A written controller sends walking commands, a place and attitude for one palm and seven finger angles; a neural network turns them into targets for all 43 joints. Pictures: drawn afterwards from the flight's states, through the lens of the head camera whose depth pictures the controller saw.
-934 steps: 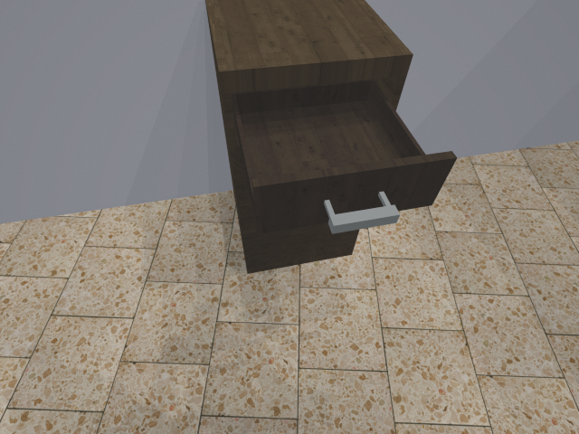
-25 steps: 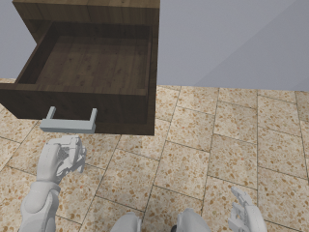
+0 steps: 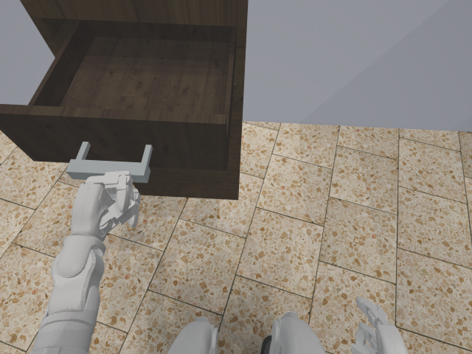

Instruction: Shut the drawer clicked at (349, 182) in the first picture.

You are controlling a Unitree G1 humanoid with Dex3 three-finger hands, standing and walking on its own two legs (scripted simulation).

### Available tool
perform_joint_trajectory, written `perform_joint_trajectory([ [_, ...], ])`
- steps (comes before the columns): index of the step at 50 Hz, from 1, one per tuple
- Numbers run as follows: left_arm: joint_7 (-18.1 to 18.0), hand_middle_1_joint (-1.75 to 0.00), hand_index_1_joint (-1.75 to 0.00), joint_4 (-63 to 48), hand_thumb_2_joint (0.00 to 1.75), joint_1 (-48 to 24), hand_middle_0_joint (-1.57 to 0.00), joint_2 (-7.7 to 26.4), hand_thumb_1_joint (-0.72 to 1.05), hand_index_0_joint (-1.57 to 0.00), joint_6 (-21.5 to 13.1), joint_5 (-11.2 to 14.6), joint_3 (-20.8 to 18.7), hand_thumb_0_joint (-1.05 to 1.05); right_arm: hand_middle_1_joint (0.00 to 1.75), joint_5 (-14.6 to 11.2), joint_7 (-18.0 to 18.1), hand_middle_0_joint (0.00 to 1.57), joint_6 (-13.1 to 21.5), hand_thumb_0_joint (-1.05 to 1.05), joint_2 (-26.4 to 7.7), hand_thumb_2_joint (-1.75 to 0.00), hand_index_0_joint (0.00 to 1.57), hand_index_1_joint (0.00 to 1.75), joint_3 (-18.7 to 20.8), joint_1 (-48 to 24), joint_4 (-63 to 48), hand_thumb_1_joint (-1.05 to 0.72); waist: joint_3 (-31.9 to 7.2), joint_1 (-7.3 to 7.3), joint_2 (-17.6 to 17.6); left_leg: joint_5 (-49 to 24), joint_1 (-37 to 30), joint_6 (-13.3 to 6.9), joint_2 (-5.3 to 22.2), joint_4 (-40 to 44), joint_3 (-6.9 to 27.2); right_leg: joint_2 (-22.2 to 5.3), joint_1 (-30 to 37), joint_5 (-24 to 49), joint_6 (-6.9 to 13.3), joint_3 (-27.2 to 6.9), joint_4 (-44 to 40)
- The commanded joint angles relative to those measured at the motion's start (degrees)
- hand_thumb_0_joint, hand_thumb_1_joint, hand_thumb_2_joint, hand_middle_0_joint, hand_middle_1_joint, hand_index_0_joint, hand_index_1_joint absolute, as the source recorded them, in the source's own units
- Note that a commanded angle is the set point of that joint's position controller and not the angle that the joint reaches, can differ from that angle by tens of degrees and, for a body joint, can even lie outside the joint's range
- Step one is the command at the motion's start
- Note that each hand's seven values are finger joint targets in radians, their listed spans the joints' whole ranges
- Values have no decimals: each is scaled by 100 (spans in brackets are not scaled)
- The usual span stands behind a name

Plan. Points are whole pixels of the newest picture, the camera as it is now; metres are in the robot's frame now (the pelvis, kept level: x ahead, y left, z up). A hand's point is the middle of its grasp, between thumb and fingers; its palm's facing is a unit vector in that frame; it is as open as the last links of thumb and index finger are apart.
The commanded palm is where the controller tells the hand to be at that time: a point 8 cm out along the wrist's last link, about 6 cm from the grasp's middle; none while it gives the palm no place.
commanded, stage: push the drawer shut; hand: left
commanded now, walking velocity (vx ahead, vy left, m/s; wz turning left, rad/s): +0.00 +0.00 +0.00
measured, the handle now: (113, 160) +0.42 +0.24 +0.04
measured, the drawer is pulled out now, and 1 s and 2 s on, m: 0.25 0.13 0.02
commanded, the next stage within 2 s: none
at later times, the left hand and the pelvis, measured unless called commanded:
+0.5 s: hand (143, 168) +0.41 +0.18 +0.04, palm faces -0.01 -1.00 -0.05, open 3.3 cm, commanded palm +0.39 +0.23 +0.04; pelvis +0.00 -0.01 +0.00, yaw -1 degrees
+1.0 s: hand (145, 142) +0.46 +0.19 +0.04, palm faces -0.03 -1.00 -0.03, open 3.2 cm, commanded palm +0.45 +0.24 +0.04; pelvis +0.00 +0.00 +0.00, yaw -2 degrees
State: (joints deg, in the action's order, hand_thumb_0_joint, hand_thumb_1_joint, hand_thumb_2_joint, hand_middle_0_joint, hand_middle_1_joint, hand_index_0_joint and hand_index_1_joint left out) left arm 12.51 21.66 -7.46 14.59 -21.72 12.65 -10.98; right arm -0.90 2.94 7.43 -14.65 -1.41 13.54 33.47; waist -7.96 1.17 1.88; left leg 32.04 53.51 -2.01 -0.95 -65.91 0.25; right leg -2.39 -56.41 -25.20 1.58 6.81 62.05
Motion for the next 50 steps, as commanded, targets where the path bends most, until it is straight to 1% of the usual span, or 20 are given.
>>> perform_joint_trajectory([
  [1, -9, -160, -160, -879, 90, -2170, -140, 970, 90, -140, -404, -42, -222, 0, 30, -43, 77, 20, 218, 0, -862, -90, 20, 30, 320, 215, -606, -90, -1896, 367, -94, -1541, -749, 149, 102, 1037, 354, 186, 1502, 809, -12, -453, -685],
  [4, -3, -160, -160, -649, 90, -2442, -140, 923, 90, -140, -415, -72, -204, 0, 30, -49, 63, 20, 176, 0, -826, -90, 20, 30, 311, 228, -573, -90, -1978, 332, 205, -1562, -845, 152, 75, 1059, 301, 176, 1521, 859, -3, -494, -722],
  [8, 24, -160, -160, -435, 90, -2702, -140, 1226, 90, -140, -432, -69, -461, 0, 30, -39, 46, 20, 94, 0, -849, -90, 20, 30, 322, 355, -527, -90, -2282, 312, 259, -1913, -931, 154, 87, 1034, 273, 187, 1749, 1244, -4, -531, -689],
  [14, 107, -160, -160, 195, 90, -3072, -140, 1313, 90, -140, -499, -28, -583, 0, 30, -39, 9, 20, -12, 0, -849, -90, 20, 30, 301, 453, -473, -90, -2097, 364, 52, -1770, -680, 118, 82, 1064, 203, 204, 1907, 1278, -19, -595, -778],
  [15, 96, -160, -160, 278, 90, -3085, -140, 1396, 90, -140, -525, -38, -672, 0, 30, -39, 4, 20, -33, 0, -858, -90, 20, 30, 305, 477, -471, -90, -2117, 331, 45, -1728, -641, 116, 86, 1074, 190, 204, 1955, 1253, -14, -606, -785],
  [16, 139, -160, -160, 322, 90, -3278, -140, 1322, 90, -140, -548, -33, -552, 0, 30, -34, 1, 20, -36, 0, -856, -90, 20, 30, 296, 496, -474, -90, -2067, 400, 192, -1760, -676, 101, 74, 1051, 193, 221, 1875, 1294, 0, -603, -767],
  [18, 169, -160, -160, 522, 90, -3267, -140, 1547, 90, -140, -593, -39, -794, 0, 30, -31, -14, 20, -75, 0, -880, -90, 20, 30, 318, 555, -428, -90, -2142, 345, 98, -1800, -630, 110, 84, 1058, 165, 210, 1982, 1366, -10, -631, -774],
  [20, 196, -160, -160, 635, 90, -3474, -140, 1549, 90, -140, -635, -16, -822, 0, 30, -28, -17, 20, -98, 0, -868, -90, 20, 30, 321, 588, -397, -90, -2222, 403, -37, -1744, -540, 74, 75, 1010, 116, 206, 2085, 1409, -38, -701, -819],
  [23, 258, -160, -160, 921, 90, -3731, -140, 1864, 90, -140, -688, -49, -1059, 0, 30, -20, -9, 20, -155, 0, -893, -90, 20, 30, 311, 660, -332, -90, -2210, 382, 84, -1758, -447, 83, 81, 1002, 112, 205, 2093, 1441, -21, -716, -772],
  [25, 289, -160, -160, 1050, 90, -3944, -140, 1761, 90, -140, -706, -44, -963, 0, 30, -24, -16, 20, -173, 0, -874, -90, 20, 30, 310, 675, -310, -90, -2205, 453, 64, -1739, -425, 68, 82, 972, 89, 205, 2081, 1452, -37, -749, -801],
  [30, 384, -160, -160, 1394, 90, -4375, -140, 2024, 90, -140, -756, -47, -1151, 0, 30, -6, -12, 20, -225, 0, -919, -90, 20, 30, 311, 790, -235, -90, -2361, 485, 139, -1727, -441, 61, 91, 936, 113, 221, 2007, 1398, -37, -765, -783],
  [33, 457, -160, -160, 1463, 90, -4668, -140, 1981, 90, -140, -784, -65, -1051, 0, 30, 21, -33, 20, -260, 0, -921, -90, 20, 30, 310, 860, -196, -90, -2537, 507, 458, -2017, -723, 84, 104, 926, 162, 248, 1863, 1589, -11, -700, -694],
  [36, 447, -160, -160, 1665, 90, -4613, -140, 2196, 90, -140, -777, -56, -1258, 0, 30, 38, -47, 20, -306, 0, -971, -90, 20, 30, 328, 960, -204, -90, -2616, 515, 152, -2092, -610, 57, 114, 870, 172, 276, 1960, 1706, -23, -694, -675],
  [39, 440, -160, -160, 1953, 90, -4853, -140, 2162, 90, -140, -773, -107, -1219, 0, 30, 31, -70, 20, -354, 0, -955, -90, 20, 30, 305, 976, -177, -90, -2386, 560, 122, -1845, -435, 59, 112, 901, 155, 275, 1886, 1495, -37, -711, -730],
  [42, 426, -160, -160, 2038, 90, -5293, -140, 2455, 90, -140, -833, -187, -1359, 0, 30, 58, -68, 20, -413, 0, -992, -90, 20, 30, 288, 1032, -141, -90, -2416, 597, 324, -1840, -476, 59, 118, 870, 187, 287, 1707, 1422, -21, -699, -671],
  [43, 426, -160, -160, 2116, 90, -5390, -140, 2362, 90, -140, -840, -212, -1269, 0, 30, 61, -72, 20, -428, 0, -973, -90, 20, 30, 286, 1039, -131, -90, -2432, 626, 426, -1892, -558, 66, 118, 866, 194, 287, 1640, 1439, -20, -687, -656],
  [45, 410, -160, -160, 2320, 90, -5492, -140, 2312, 90, -140, -828, -221, -1248, 0, 30, 73, -90, 20, -447, 0, -992, -90, 20, 30, 291, 1085, -120, -90, -2409, 700, 330, -1847, -539, 59, 127, 836, 211, 296, 1515, 1353, -38, -660, -666],
  [46, 416, -160, -160, 2321, 90, -5641, -140, 2505, 90, -140, -854, -226, -1360, 0, 30, 97, -84, 20, -459, 0, -1021, -90, 20, 30, 287, 1126, -116, -90, -2448, 689, 364, -1948, -573, 59, 136, 812, 259, 322, 1492, 1411, -10, -636, -605],
  [48, 424, -160, -160, 2327, 90, -5755, -140, 2407, 90, -140, -879, -270, -1259, 0, 30, 101, -103, 20, -496, 0, -1026, -90, 20, 30, 292, 1154, -115, -90, -2659, 699, 557, -2108, -848, 97, 141, 824, 299, 318, 1335, 1416, -12, -600, -582],
  [50, 406, -160, -160, 2452, 90, -5896, -140, 2444, 90, -140, -872, -267, -1295, 0, 30, 122, -115, 20, -523, 0, -1035, -90, 20, 30, 288, 1197, -77, -90, -2609, 741, 484, -2145, -811, 98, 157, 797, 307, 327, 1319, 1427, -22, -588, -596],
])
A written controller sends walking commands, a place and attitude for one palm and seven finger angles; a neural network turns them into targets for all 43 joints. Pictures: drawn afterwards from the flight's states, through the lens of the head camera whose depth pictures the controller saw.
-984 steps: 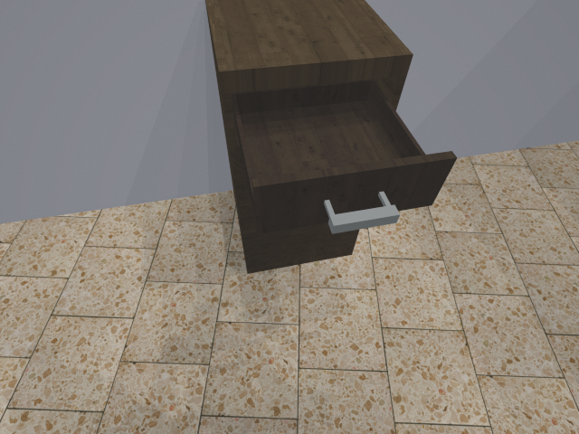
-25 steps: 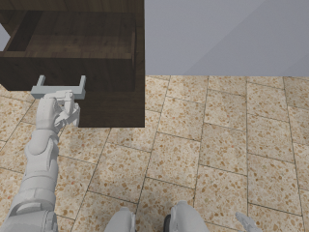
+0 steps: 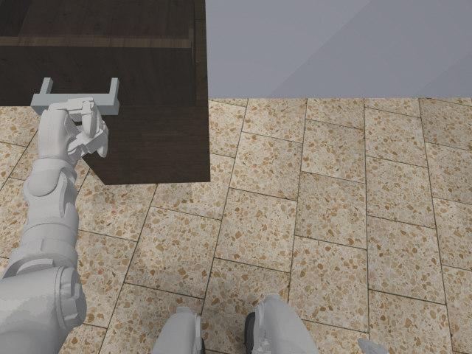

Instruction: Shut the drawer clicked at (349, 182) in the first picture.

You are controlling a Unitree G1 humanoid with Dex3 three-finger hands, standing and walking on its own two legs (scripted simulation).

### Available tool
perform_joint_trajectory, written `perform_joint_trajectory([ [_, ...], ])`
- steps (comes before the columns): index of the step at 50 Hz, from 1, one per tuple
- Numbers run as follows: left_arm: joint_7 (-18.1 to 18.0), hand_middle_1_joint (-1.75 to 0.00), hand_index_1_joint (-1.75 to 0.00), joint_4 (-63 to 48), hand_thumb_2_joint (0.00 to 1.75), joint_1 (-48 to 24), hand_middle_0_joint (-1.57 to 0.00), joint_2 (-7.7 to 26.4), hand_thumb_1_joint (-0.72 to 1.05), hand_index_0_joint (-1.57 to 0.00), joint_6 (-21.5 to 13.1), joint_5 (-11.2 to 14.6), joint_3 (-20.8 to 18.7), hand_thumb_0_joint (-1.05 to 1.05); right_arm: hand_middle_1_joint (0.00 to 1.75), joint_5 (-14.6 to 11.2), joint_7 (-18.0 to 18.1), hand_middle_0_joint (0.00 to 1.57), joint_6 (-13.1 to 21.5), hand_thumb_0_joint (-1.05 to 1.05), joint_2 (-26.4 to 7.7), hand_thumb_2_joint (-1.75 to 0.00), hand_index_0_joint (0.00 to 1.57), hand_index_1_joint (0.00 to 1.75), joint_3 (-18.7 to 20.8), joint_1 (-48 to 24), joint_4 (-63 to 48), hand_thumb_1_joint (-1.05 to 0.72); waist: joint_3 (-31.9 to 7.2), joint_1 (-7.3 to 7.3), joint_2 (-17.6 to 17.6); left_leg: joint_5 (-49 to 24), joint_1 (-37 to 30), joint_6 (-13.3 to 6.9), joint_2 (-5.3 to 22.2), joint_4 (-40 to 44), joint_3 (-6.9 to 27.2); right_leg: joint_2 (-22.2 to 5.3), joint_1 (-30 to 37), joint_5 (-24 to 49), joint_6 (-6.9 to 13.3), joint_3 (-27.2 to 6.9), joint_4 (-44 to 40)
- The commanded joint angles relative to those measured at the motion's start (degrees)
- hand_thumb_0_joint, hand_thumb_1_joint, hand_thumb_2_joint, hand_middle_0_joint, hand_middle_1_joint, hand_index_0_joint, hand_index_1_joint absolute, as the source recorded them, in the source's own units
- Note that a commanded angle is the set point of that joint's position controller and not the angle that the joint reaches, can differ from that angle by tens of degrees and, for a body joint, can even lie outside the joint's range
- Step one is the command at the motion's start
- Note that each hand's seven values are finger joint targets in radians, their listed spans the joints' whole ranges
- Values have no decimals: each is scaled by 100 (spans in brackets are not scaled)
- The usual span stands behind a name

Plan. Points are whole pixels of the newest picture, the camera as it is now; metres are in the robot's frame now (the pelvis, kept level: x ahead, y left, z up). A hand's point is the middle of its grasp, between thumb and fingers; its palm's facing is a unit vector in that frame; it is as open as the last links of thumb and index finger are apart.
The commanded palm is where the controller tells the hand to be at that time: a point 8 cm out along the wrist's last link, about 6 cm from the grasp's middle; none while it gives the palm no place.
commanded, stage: push the drawer shut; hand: left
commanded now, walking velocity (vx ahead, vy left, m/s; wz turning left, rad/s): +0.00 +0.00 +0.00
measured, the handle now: (79, 94) +0.54 +0.26 +0.04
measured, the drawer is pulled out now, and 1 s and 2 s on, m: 0.13 0.02 0.00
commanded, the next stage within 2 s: pull the fist back off the drawer in 1.60 s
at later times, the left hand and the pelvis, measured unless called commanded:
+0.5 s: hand (106, 103) +0.52 +0.21 +0.05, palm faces +0.02 -1.00 -0.02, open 3.3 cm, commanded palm +0.51 +0.25 +0.05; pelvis +0.00 +0.01 +0.00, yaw -1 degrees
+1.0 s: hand (111, 79) +0.57 +0.21 +0.05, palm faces +0.03 -1.00 -0.02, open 3.4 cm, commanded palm +0.57 +0.24 +0.05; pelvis +0.01 +0.01 -0.01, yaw -2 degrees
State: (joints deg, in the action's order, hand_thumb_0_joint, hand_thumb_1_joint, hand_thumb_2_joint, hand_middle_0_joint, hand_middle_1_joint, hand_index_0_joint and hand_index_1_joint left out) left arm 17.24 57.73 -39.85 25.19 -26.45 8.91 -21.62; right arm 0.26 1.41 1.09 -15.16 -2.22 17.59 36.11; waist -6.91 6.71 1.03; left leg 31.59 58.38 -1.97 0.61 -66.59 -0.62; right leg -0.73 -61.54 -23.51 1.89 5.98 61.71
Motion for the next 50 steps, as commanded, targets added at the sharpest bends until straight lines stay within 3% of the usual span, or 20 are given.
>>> perform_joint_trajectory([
  [1, -68, -160, -160, -1024, 90, -2585, -140, 1494, 90, -140, -386, 93, -320, 0, 30, 20, 34, 20, 85, 0, -1024, -90, 20, 30, 373, 848, -360, -90, -2751, 178, 520, -2146, -1280, 88, 2, 839, 428, 181, 1797, 1275, -36, -483, -515],
  [3, -84, -160, -160, -1000, 90, -2829, -140, 1413, 90, -140, -377, 58, -212, 0, 30, 14, 20, 20, 42, 0, -1009, -90, 20, 30, 363, 852, -344, -90, -2772, 241, 590, -2108, -1303, 89, 2, 840, 424, 179, 1728, 1224, -57, -490, -541],
  [5, -123, -160, -160, -764, 90, -2993, -140, 1575, 90, -140, -333, 17, -317, 0, 30, 36, 24, 20, 10, 0, -1041, -90, 20, 30, 341, 901, -304, -90, -2626, 326, 455, -1944, -1108, 67, 13, 821, 439, 184, 1676, 1101, -66, -486, -559],
  [7, -134, -160, -160, -785, 90, -3145, -140, 1828, 90, -140, -359, -44, -457, 0, 30, 47, 31, 20, -30, 0, -1065, -90, 20, 30, 340, 962, -315, -90, -2772, 320, 518, -2054, -1141, 66, 16, 790, 451, 194, 1726, 1207, -65, -500, -519],
  [9, -127, -160, -160, -780, 90, -3101, -140, 1822, 90, -140, -371, -63, -469, 0, 30, 66, 8, 20, -63, 0, -1059, -90, 20, 30, 344, 1003, -335, -90, -2986, 278, 734, -2273, -1323, 100, 20, 781, 463, 196, 1715, 1312, -47, -476, -491],
  [14, -143, -160, -160, -733, 90, -3370, -140, 1827, 90, -140, -358, -117, -406, 0, 30, 97, -28, 20, -170, 0, -1083, -90, 20, 30, 329, 1078, -336, -90, -2974, 374, 866, -2452, -1498, 137, 68, 766, 546, 228, 1496, 1293, -50, -420, -480],
  [16, -168, -160, -160, -681, 90, -3395, -140, 1920, 90, -140, -350, -136, -475, 0, 30, 112, -40, 20, -206, 0, -1099, -90, 20, 30, 327, 1146, -351, -90, -2963, 368, 913, -2597, -1548, 148, 83, 761, 560, 243, 1475, 1364, -30, -399, -464],
  [18, -194, -160, -160, -638, 90, -3563, -140, 1960, 90, -140, -326, -164, -477, 0, 30, 119, -50, 20, -246, 0, -1108, -90, 20, 30, 321, 1179, -310, -90, -2979, 449, 855, -2569, -1507, 142, 92, 736, 563, 250, 1469, 1380, -54, -404, -485],
  [20, -224, -160, -160, -658, 90, -3551, -140, 2133, 90, -140, -338, -208, -605, 0, 30, 133, -49, 20, -282, 0, -1121, -90, 20, 30, 323, 1222, -314, -90, -3031, 417, 873, -2671, -1521, 144, 98, 731, 570, 250, 1530, 1457, -48, -410, -477],
  [23, -259, -160, -160, -584, 90, -3736, -140, 1890, 90, -140, -340, -246, -411, 0, 30, 155, -78, 20, -333, 0, -1098, -90, 20, 30, 331, 1280, -267, -90, -3006, 507, 1097, -2916, -1764, 199, 129, 701, 621, 266, 1251, 1454, -44, -364, -481],
  [24, -290, -160, -160, -535, 90, -3737, -140, 2074, 90, -140, -338, -254, -562, 0, 30, 169, -81, 20, -352, 0, -1125, -90, 20, 30, 330, 1318, -252, -90, -2978, 506, 946, -2885, -1675, 179, 139, 685, 615, 270, 1319, 1487, -49, -373, -491],
  [26, -323, -160, -160, -552, 90, -3882, -140, 2116, 90, -140, -353, -294, -556, 0, 30, 182, -82, 20, -388, 0, -1136, -90, 20, 30, 324, 1357, -263, -90, -3030, 556, 958, -2985, -1716, 183, 140, 687, 652, 281, 1329, 1546, -37, -356, -463],
  [27, -320, -160, -160, -530, 90, -3930, -140, 2083, 90, -140, -348, -350, -474, 0, 30, 175, -88, 20, -404, 0, -1117, -90, 20, 30, 315, 1363, -256, -90, -3096, 545, 1146, -3077, -1782, 208, 144, 680, 648, 275, 1279, 1552, -40, -362, -454],
  [29, -354, -160, -160, -417, 90, -4162, -140, 1941, 90, -140, -327, -381, -337, 0, 30, 196, -104, 20, -421, 0, -1111, -90, 20, 30, 316, 1388, -184, -90, -2957, 651, 1175, -2983, -1843, 233, 163, 668, 696, 283, 1049, 1391, -45, -326, -490],
  [36, -428, -160, -160, -85, 90, -4691, -140, 2455, 90, -140, -264, -532, -563, 0, 30, 246, -94, 20, -473, 0, -1155, -90, 20, 30, 244, 1506, -153, -90, -2958, 844, 1131, -2669, -1371, 107, 124, 538, 640, 294, 1198, 1449, -43, -402, -479],
  [39, -380, -160, -160, -96, 90, -4745, -140, 2676, 90, -140, -245, -584, -662, 0, 30, 256, -98, 20, -493, 0, -1168, -90, 20, 30, 233, 1554, -176, -90, -3238, 816, 1223, -2776, -1371, 96, 127, 472, 621, 292, 1335, 1599, -44, -433, -449],
  [42, -332, -160, -160, -104, 90, -4877, -140, 2705, 90, -140, -221, -613, -626, 0, 30, 268, -124, 20, -520, 0, -1178, -90, 20, 30, 215, 1610, -171, -90, -3319, 825, 1536, -3064, -1623, 160, 159, 456, 688, 309, 1153, 1660, -19, -380, -406],
  [45, -318, -160, -160, 2, 90, -4946, -140, 2947, 90, -140, -130, -618, -749, 0, 30, 261, -123, 20, -560, 0, -1204, -90, 20, 30, 187, 1649, -203, -90, -3316, 890, 1306, -2915, -1323, 87, 159, 408, 650, 321, 1343, 1724, -43, -425, -428],
  [48, -297, -160, -160, -27, 90, -5182, -140, 2890, 90, -140, -96, -638, -663, 0, 30, 273, -147, 20, -562, 0, -1199, -90, 20, 30, 186, 1702, -178, -90, -3353, 962, 1513, -2960, -1386, 90, 171, 370, 658, 327, 1236, 1758, -36, -419, -426],
  [50, -316, -160, -160, 150, 90, -5170, -140, 3187, 90, -140, -29, -675, -844, 0, 30, 275, -136, 20, -591, 0, -1232, -90, 20, 30, 157, 1746, -169, -90, -3223, 975, 1383, -2858, -1169, 58, 178, 350, 641, 339, 1285, 1721, -40, -428, -434],
])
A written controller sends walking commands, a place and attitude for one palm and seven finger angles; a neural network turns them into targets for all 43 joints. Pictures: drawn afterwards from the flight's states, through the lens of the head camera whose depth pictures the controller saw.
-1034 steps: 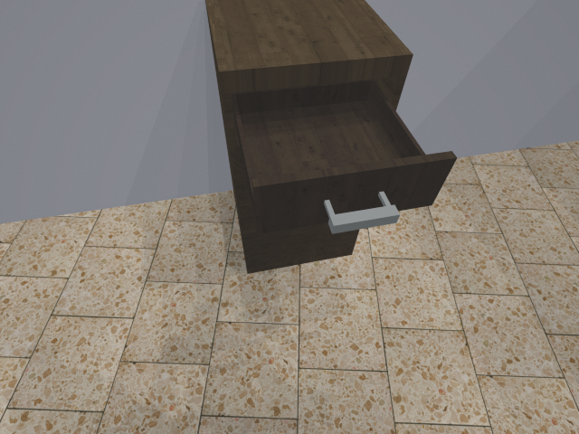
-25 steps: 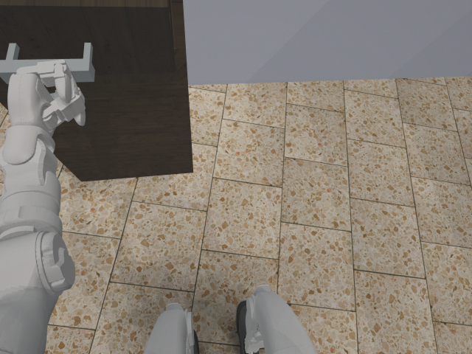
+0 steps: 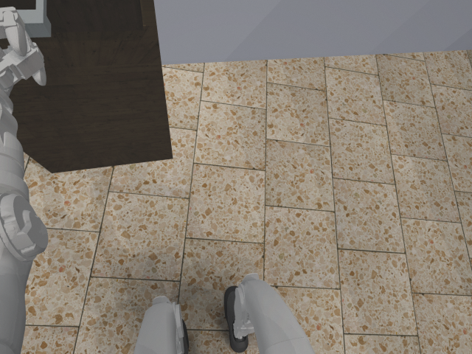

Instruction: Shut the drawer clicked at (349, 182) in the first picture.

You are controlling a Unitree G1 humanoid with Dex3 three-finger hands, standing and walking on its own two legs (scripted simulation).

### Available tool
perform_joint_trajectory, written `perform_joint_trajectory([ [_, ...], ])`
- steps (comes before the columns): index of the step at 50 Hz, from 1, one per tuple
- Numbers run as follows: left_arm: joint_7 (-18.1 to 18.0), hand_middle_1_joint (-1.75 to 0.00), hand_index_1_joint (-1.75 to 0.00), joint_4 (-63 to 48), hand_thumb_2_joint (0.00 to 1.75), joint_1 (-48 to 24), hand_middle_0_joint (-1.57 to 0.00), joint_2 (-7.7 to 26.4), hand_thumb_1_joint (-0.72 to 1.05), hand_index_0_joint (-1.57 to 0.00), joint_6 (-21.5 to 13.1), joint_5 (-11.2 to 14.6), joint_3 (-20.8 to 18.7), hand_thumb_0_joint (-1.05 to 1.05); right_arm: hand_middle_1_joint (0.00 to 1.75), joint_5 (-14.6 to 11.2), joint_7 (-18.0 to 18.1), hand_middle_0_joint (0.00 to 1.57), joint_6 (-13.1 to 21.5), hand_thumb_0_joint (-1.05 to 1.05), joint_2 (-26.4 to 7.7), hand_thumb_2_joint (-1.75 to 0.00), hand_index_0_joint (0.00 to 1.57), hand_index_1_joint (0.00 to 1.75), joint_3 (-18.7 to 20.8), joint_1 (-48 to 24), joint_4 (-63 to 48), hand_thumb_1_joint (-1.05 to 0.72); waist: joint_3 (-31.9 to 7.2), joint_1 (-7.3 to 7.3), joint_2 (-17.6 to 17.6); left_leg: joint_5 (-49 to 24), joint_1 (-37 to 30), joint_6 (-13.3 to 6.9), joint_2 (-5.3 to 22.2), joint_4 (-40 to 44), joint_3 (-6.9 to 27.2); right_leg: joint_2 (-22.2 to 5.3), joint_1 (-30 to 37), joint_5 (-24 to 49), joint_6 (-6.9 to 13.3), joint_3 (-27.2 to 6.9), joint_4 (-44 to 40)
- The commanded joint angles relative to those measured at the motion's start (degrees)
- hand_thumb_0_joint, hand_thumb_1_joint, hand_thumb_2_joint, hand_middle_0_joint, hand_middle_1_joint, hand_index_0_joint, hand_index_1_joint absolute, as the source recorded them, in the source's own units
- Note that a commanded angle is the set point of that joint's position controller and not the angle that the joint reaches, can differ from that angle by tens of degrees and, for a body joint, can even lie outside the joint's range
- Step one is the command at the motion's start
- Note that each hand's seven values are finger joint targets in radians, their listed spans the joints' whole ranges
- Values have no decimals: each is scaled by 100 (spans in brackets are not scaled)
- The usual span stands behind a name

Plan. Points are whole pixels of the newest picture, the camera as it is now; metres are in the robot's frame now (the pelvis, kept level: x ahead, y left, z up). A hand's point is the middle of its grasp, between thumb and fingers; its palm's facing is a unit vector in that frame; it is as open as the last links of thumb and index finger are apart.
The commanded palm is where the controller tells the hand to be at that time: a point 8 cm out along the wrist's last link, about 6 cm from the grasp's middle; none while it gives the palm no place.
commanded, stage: push the drawer shut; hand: left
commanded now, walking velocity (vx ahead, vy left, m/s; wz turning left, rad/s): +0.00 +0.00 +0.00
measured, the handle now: out of the picture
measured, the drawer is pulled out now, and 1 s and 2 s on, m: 0.02 0.00 0.00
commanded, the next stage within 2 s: pull the fist back off the drawer in 0.60 s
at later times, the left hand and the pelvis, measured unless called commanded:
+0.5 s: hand (24, 40) +0.58 +0.23 +0.06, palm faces +0.07 -1.00 -0.04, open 3.5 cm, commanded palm +0.61 +0.23 +0.06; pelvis -0.02 +0.00 -0.01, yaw +0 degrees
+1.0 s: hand (22, 39) +0.58 +0.23 +0.06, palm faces +0.05 -1.00 -0.05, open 3.5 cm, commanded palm +0.60 +0.22 +0.06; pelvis -0.04 +0.01 -0.02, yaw +0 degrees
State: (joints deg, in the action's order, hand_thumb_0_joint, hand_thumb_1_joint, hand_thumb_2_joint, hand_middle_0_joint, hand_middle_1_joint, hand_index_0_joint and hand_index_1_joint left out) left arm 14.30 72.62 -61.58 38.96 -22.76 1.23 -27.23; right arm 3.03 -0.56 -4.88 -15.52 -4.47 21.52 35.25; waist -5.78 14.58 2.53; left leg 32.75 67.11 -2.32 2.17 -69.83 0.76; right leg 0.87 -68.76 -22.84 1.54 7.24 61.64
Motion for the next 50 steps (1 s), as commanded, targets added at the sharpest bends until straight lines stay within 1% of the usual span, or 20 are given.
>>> perform_joint_trajectory([
  [1, -33, -160, -160, -1307, 90, -3116, -140, 1876, 90, -140, -393, 58, -291, 0, 30, 8, 70, 20, 4, 0, -1206, -90, 20, 30, 371, 1371, -83, -90, -3337, 233, 1255, -2975, -2025, 89, 20, 661, 530, 181, 1964, 1656, -2, -544, -397],
  [3, -23, -160, -160, -1408, 90, -3423, -140, 1678, 90, -140, -373, 26, -71, 0, 30, 16, 56, 20, 9, 0, -1185, -90, 20, 30, 375, 1414, -49, -90, -3429, 324, 1447, -3077, -2151, 105, 29, 624, 550, 171, 1840, 1692, -8, -540, -395],
  [6, -49, -160, -160, -1328, 90, -3428, -140, 2048, 90, -140, -342, -26, -317, 0, 30, 35, 44, 20, -8, 0, -1221, -90, 20, 30, 354, 1493, -46, -90, -3503, 299, 1548, -3192, -2176, 108, 33, 586, 567, 186, 1838, 1748, 13, -523, -369],
  [8, -41, -160, -160, -1227, 90, -3591, -140, 1864, 90, -140, -284, -68, -119, 0, 30, 43, 33, 20, -16, 0, -1213, -90, 20, 30, 341, 1515, -25, -90, -3436, 412, 1598, -3202, -2168, 111, 54, 563, 587, 186, 1677, 1702, -2, -498, -372],
  [12, -65, -160, -160, -1312, 90, -4039, -140, 2148, 90, -140, -255, -132, -230, 0, 30, 57, 32, 20, -20, 0, -1254, -90, 20, 30, 335, 1618, 27, -90, -3580, 500, 1712, -3176, -2226, 110, 60, 492, 644, 192, 1521, 1594, -8, -479, -349],
  [14, -85, -160, -160, -1236, 90, -4270, -140, 2031, 90, -140, -186, -140, -73, 0, 30, 62, 37, 20, -4, 0, -1247, -90, 20, 30, 310, 1641, 67, -90, -3441, 628, 1687, -3045, -2105, 97, 65, 472, 652, 191, 1440, 1506, -22, -477, -380],
  [16, -103, -160, -160, -1227, 90, -4483, -140, 1834, 90, -140, -173, -160, 105, 0, 30, 74, 20, 20, 29, 0, -1241, -90, 20, 30, 312, 1660, 94, -90, -3387, 705, 1943, -3010, -2284, 116, 67, 489, 700, 204, 1153, 1350, 2, -443, -399],
  [20, -140, -160, -160, -1187, 90, -4731, -140, 2082, 90, -140, -135, -213, 55, 0, 30, 97, 34, 20, 73, 0, -1277, -90, 20, 30, 260, 1698, 139, -90, -3489, 757, 2044, -2861, -2215, 117, 68, 434, 736, 205, 1098, 1189, -2, -427, -388],
  [22, -143, -160, -160, -1223, 90, -4922, -140, 1903, 90, -140, -145, -251, 263, 0, 30, 98, 27, 20, 105, 0, -1277, -90, 20, 30, 246, 1697, 169, -90, -3513, 803, 2302, -2900, -2482, 179, 82, 477, 817, 208, 835, 1102, 23, -376, -373],
  [23, -156, -160, -160, -1069, 90, -4912, -140, 1779, 90, -140, -100, -259, 353, 0, 30, 101, 29, 20, 122, 0, -1275, -90, 20, 30, 232, 1683, 188, -90, -3340, 849, 2215, -2756, -2389, 161, 86, 481, 822, 214, 736, 1005, 15, -361, -390],
  [25, -188, -160, -160, -993, 90, -4977, -140, 1897, 90, -140, -42, -264, 338, 0, 30, 96, 46, 20, 169, 0, -1301, -90, 20, 30, 190, 1683, 207, -90, -3139, 891, 2117, -2416, -2136, 107, 91, 511, 798, 210, 754, 828, -5, -371, -423],
  [33, -206, -160, -160, -1008, 90, -5321, -140, 1821, 90, -140, 31, -295, 601, 0, 30, 80, 124, 20, 416, 0, -1356, -90, 20, 30, 110, 1663, 270, -90, -3207, 1053, 2304, -1918, -2010, 55, 122, 565, 830, 199, 533, 531, -35, -366, -405],
  [36, -229, -160, -160, -1219, 90, -5466, -140, 1871, 90, -140, 17, -298, 579, 0, 30, 92, 131, 20, 499, 0, -1378, -90, 20, 30, 123, 1719, 290, -90, -3430, 1049, 2591, -2058, -2299, 109, 129, 578, 894, 207, 410, 590, -10, -335, -370],
  [39, -226, -160, -160, -931, 90, -5290, -140, 1882, 90, -140, 146, -277, 541, 0, 30, 74, 142, 20, 521, 0, -1385, -90, 20, 30, 81, 1696, 294, -90, -3091, 1070, 2148, -1660, -1862, 48, 130, 608, 864, 206, 515, 403, -46, -336, -409],
  [40, -233, -160, -160, -914, 90, -5269, -140, 2033, 90, -140, 165, -301, 450, 0, 30, 78, 148, 20, 533, 0, -1382, -90, 20, 30, 73, 1719, 269, -90, -3096, 1026, 2206, -1650, -1761, 35, 118, 606, 819, 197, 624, 407, -38, -361, -423],
  [42, -207, -160, -160, -822, 90, -5257, -140, 1863, 90, -140, 204, -360, 596, 0, 30, 77, 130, 20, 540, 0, -1382, -90, 20, 30, 73, 1717, 262, -90, -3083, 1010, 2379, -1598, -1909, 87, 116, 653, 902, 194, 400, 352, -4, -308, -360],
  [44, -225, -160, -160, -848, 90, -5236, -140, 2047, 90, -140, 245, -328, 432, 0, 30, 84, 150, 20, 540, 0, -1396, -90, 20, 30, 63, 1747, 247, -90, -2996, 1018, 2089, -1525, -1711, 40, 128, 629, 882, 187, 520, 349, -36, -319, -376],
  [46, -249, -160, -160, -965, 90, -5312, -140, 2092, 90, -140, 221, -368, 354, 0, 30, 101, 119, 20, 539, 0, -1398, -90, 20, 30, 97, 1813, 212, -90, -3210, 966, 2365, -1705, -1997, 104, 123, 639, 974, 190, 386, 420, 0, -277, -308],
  [47, -236, -160, -160, -827, 90, -5223, -140, 1941, 90, -140, 267, -386, 446, 0, 30, 98, 99, 20, 524, 0, -1389, -90, 20, 30, 92, 1787, 202, -90, -3128, 959, 2302, -1669, -1976, 121, 113, 638, 984, 198, 322, 402, 10, -266, -307],
  [50, -250, -160, -160, -795, 90, -5164, -140, 2008, 90, -140, 321, -364, 338, 0, 30, 111, 90, 20, 489, 0, -1382, -90, 20, 30, 96, 1809, 170, -90, -3006, 952, 2079, -1545, -1698, 59, 96, 602, 902, 189, 484, 366, -7, -305, -347],
])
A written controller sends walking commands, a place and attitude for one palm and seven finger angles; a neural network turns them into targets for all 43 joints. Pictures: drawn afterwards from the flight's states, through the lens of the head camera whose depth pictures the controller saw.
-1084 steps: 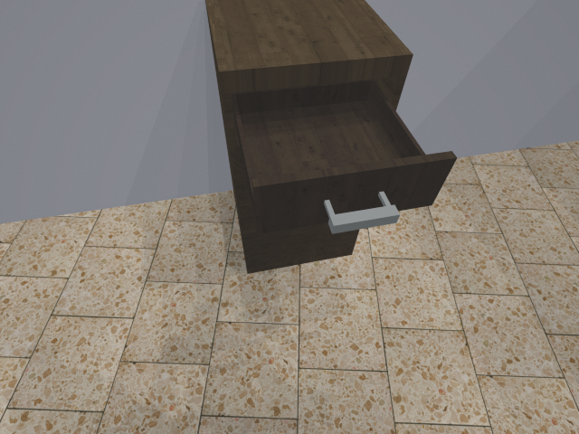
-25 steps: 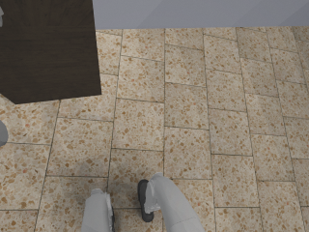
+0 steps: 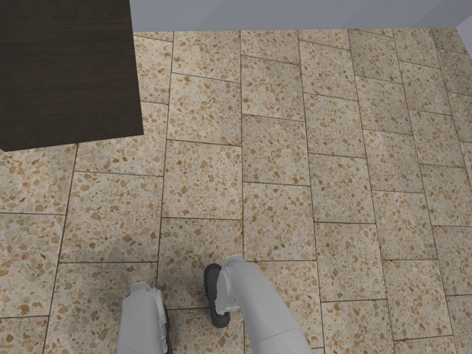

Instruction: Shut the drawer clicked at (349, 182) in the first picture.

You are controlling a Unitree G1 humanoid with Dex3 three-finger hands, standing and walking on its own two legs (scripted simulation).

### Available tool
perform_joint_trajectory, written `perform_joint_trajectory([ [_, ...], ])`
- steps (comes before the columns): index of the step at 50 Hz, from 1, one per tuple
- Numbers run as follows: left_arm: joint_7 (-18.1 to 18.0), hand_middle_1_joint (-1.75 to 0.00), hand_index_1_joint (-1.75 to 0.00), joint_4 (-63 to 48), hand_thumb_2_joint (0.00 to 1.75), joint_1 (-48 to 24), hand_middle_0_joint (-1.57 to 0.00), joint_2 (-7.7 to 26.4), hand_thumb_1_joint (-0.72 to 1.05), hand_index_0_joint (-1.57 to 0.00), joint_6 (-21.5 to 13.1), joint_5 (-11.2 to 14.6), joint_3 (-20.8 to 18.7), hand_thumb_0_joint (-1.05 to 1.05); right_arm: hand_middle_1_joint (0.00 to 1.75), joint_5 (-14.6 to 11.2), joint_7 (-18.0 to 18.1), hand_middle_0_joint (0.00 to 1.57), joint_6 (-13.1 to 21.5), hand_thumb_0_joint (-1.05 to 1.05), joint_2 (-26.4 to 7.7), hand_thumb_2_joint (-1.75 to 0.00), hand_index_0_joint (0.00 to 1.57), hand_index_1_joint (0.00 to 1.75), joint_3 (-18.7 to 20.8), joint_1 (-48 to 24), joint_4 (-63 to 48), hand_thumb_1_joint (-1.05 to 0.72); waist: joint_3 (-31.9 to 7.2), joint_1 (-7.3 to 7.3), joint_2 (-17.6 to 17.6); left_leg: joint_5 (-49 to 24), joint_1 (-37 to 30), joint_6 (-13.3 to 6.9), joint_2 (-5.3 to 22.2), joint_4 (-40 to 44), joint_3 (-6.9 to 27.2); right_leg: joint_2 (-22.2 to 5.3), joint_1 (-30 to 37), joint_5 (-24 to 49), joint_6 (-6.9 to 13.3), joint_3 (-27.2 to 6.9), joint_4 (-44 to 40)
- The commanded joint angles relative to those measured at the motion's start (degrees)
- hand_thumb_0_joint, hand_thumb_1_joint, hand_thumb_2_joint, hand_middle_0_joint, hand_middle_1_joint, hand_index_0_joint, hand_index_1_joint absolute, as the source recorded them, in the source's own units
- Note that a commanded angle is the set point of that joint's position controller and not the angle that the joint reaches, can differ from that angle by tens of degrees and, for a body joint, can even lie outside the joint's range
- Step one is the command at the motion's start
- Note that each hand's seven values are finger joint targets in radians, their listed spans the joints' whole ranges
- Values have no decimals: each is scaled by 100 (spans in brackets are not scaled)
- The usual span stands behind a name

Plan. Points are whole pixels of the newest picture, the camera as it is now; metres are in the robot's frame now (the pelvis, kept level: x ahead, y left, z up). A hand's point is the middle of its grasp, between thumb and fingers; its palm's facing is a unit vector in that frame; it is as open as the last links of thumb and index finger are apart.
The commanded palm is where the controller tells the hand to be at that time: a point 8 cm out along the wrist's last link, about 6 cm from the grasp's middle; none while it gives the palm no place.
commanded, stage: pull the fist back off the drawer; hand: left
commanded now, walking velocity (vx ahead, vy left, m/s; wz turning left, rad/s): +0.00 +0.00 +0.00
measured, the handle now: out of the picture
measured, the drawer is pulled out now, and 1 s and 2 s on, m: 0.00 0.00 0.00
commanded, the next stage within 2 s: draw the hand back to the body in 0.40 s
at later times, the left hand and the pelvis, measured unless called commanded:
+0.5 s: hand out of the picture +0.61 +0.22 +0.08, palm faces +0.08 -1.00 -0.02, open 3.2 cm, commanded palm +0.60 +0.23 +0.08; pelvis +0.03 +0.00 +0.02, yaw +0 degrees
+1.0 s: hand out of the picture +0.47 +0.24 +0.16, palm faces +0.08 -1.00 -0.04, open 3.2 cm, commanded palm +0.43 +0.28 +0.18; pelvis +0.09 +0.00 +0.09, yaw +2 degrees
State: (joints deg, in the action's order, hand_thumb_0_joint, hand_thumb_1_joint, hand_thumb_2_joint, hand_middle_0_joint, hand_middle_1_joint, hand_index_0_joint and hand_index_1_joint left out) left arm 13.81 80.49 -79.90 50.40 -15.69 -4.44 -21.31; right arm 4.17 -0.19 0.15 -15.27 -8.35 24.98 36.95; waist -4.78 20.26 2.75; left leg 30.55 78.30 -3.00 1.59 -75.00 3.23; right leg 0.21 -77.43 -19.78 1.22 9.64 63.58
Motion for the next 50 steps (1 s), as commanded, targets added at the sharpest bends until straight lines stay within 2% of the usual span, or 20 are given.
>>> perform_joint_trajectory([
  [1, -193, -160, -160, -1576, 90, -3327, -140, 852, 90, -140, -395, 181, -254, 0, 30, 0, 35, 20, -18, 0, -1404, -90, 20, 30, 489, 1490, -11, -90, -3144, 379, 2116, -1389, -2951, 159, 171, 1154, 733, 262, 1255, 77, 43, -503, -496],
  [5, -171, -160, -160, -1639, 90, -3104, -140, 826, 90, -140, -348, 189, -327, 0, 30, 0, -1, 20, -84, 0, -1387, -90, 20, 30, 522, 1510, -94, -90, -3255, 277, 1999, -1529, -2963, 166, 157, 1132, 730, 266, 1368, 145, 45, -504, -490],
  [7, -137, -160, -160, -1750, 90, -2925, -140, 670, 90, -140, -368, 205, -296, 0, 30, 3, -36, 20, -122, 0, -1378, -90, 20, 30, 560, 1517, -102, -90, -3361, 186, 2236, -1784, -3424, 286, 194, 1201, 875, 259, 1151, 243, 69, -437, -445],
  [9, -124, -160, -160, -1919, 90, -2798, -140, 568, 90, -140, -359, 278, -305, 0, 30, -2, -63, 20, -156, 0, -1368, -90, 20, 30, 594, 1497, -107, -90, -3382, 168, 2164, -1888, -3513, 284, 203, 1205, 838, 266, 1201, 309, 57, -450, -495],
  [11, -102, -160, -160, -2104, 90, -2481, -140, 570, 90, -140, -387, 296, -402, 0, 30, -7, -95, 20, -196, 0, -1348, -90, 20, 30, 622, 1498, -173, -90, -3591, 13, 2284, -2233, -3791, 330, 217, 1237, 846, 275, 1288, 425, 85, -439, -470],
  [13, -89, -160, -160, -2089, 90, -2265, -140, 334, 90, -140, -352, 361, -308, 0, 30, -21, -117, 20, -240, 0, -1324, -90, 20, 30, 639, 1451, -144, -90, -3390, 13, 2077, -2193, -3735, 314, 216, 1265, 791, 282, 1355, 433, 68, -444, -552],
  [15, -102, -160, -160, -2161, 90, -1822, -140, 508, 90, -140, -357, 411, -552, 0, 30, -40, -137, 20, -276, 0, -1311, -90, 20, 30, 651, 1445, -230, -90, -3450, -153, 1886, -2251, -3525, 238, 177, 1280, 608, 299, 1817, 505, 66, -506, -636],
  [20, -174, -160, -160, -2206, 90, -1814, -140, 570, 90, -140, -479, 380, -570, 0, 30, -65, -141, 20, -333, 0, -1243, -90, 20, 30, 660, 1361, -230, -90, -3140, -107, 1581, -2197, -3086, 134, 146, 1245, 421, 292, 2165, 621, 37, -606, -710],
  [21, -197, -160, -160, -2262, 90, -1784, -140, 644, 90, -140, -544, 364, -652, 0, 30, -57, -140, 20, -337, 0, -1247, -90, 20, 30, 666, 1357, -235, -90, -3191, -153, 1692, -2326, -3185, 148, 144, 1232, 432, 291, 2121, 689, 56, -606, -670],
  [25, -207, -160, -160, -2173, 90, -1615, -140, 393, 90, -140, -672, 412, -557, 0, 30, -53, -153, 20, -381, 0, -1216, -90, 20, 30, 716, 1349, -209, -90, -3199, -110, 1510, -2610, -3254, 154, 138, 1163, 388, 291, 2171, 912, 36, -627, -670],
  [28, -77, -160, -160, -2987, 90, -636, -140, 612, 90, -140, -772, 574, -923, 0, 30, -102, -191, 20, -469, 0, -1221, -90, 20, 30, 793, 1315, -464, -90, -4247, -662, 1792, -3573, -4082, 262, 110, 1379, 334, 276, 3023, 1649, 73, -672, -700],
  [31, 76, -160, -160, -3893, 90, 727, -140, 323, 90, -140, -598, 866, -876, 0, 30, -232, -232, 20, -551, 0, -1180, -90, 20, 30, 888, 1178, -746, -90, -4656, -981, 1799, -4481, -4844, 315, 116, 1695, 302, 312, 3681, 2236, 77, -676, -976],
  [32, 123, -160, -160, -4152, 90, 1086, -140, 63, 90, -140, -482, 991, -751, 0, 30, -292, -248, 20, -561, 0, -1139, -90, 20, 30, 892, 1091, -818, -90, -4509, -1028, 1662, -4502, -4874, 285, 116, 1811, 248, 316, 3856, 2352, 52, -667, -1107],
  [35, 149, -160, -160, -4675, 90, 2030, -140, -162, 90, -140, -152, 1309, -804, 0, 30, -450, -187, 20, -537, 0, -1080, -90, 20, 30, 960, 857, -966, -90, -3959, -1152, 880, -4056, -4494, 157, 92, 2195, 63, 317, 4648, 2621, -4, -714, -1464],
  [38, -4, -160, -160, -5244, 90, 2881, -140, -460, 90, -140, -124, 1555, -851, 0, 30, -510, -117, 20, -400, 0, -983, -90, 20, 30, 987, 633, -1067, -90, -3466, -1340, 775, -3942, -4487, 132, 57, 2501, -135, 259, 5120, 2843, -7, -786, -1716],
  [40, -93, -160, -160, -5495, 90, 3296, -140, -878, 90, -140, -206, 1653, -615, 0, 30, -538, -91, 20, -296, 0, -917, -90, 20, 30, 1003, 493, -1062, -90, -3005, -1345, 499, -3805, -4496, 117, 53, 2698, -206, 242, 5298, 2886, -23, -780, -1859],
  [42, -123, -160, -160, -5529, 90, 3822, -140, -1264, 90, -140, -268, 1676, -328, 0, 30, -577, -77, 20, -214, 0, -873, -90, 20, 30, 1002, 346, -1053, -90, -2496, -1378, 594, -3893, -4632, 137, 52, 2859, -235, 223, 5223, 2811, -19, -756, -1955],
  [45, -13, -160, -160, -5679, 90, 4410, -140, -1685, 90, -140, -226, 1777, -29, 0, 30, -617, -46, 20, -121, 0, -855, -90, 20, 30, 1047, 177, -1070, -90, -2170, -1425, 306, -4067, -4912, 161, 65, 3035, -231, 203, 5294, 2783, -31, -697, -2081],
  [46, 59, -160, -160, -5842, 90, 4535, -140, -1819, 90, -140, -201, 1818, 107, 0, 30, -644, -26, 20, -88, 0, -853, -90, 20, 30, 1051, 85, -1104, -90, -2099, -1430, 431, -4183, -5043, 156, 54, 3062, -240, 183, 5316, 2861, -21, -703, -2127],
  [50, 223, -160, -160, -6572, 90, 4851, -140, -1840, 90, -140, -55, 2030, 95, 0, 30, -692, 90, 20, 55, 0, -832, -90, 20, 30, 1050, -292, -1209, -90, -2110, -1566, 256, -4202, -5446, 211, 33, 3303, -173, 130, 5669, 2859, -24, -665, -2272],
])
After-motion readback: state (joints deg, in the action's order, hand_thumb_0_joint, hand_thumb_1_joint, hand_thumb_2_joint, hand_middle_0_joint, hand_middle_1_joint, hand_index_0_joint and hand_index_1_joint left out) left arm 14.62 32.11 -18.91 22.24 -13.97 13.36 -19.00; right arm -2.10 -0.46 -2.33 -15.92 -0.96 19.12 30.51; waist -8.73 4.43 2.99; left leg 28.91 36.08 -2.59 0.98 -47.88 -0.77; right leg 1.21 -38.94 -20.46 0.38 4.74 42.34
